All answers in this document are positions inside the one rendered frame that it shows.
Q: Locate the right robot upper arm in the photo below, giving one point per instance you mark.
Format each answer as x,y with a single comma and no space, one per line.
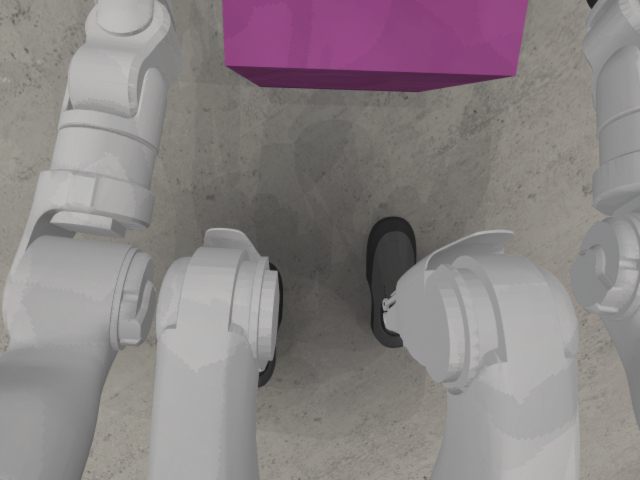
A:
605,280

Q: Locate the robot right forearm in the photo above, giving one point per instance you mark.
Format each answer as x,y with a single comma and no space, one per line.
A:
612,49

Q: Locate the left robot upper arm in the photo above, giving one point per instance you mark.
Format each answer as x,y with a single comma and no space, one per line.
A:
73,304

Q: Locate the left robot thigh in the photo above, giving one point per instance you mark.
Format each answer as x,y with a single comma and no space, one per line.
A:
203,424

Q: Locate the robot left forearm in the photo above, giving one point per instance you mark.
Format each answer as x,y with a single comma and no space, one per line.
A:
110,127

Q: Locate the robot thigh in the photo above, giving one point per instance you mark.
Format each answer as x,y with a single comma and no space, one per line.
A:
489,325
203,424

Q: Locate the carton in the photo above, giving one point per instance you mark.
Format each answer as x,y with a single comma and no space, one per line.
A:
372,45

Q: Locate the right robot thigh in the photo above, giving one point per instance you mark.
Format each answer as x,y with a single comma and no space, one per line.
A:
489,325

